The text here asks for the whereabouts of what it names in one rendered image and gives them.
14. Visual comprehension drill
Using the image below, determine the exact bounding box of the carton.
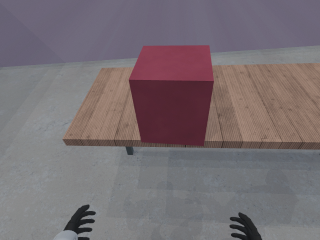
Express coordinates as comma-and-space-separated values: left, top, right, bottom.
129, 45, 214, 146

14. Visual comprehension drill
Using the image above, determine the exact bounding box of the robot left forearm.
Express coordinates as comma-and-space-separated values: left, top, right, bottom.
53, 230, 78, 240

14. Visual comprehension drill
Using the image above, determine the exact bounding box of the right robot hand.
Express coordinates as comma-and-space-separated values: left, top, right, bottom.
229, 212, 262, 240

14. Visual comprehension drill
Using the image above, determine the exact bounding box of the table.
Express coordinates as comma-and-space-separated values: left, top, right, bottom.
62, 63, 320, 155

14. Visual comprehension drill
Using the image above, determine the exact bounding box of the left robot hand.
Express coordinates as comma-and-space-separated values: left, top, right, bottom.
63, 204, 96, 240

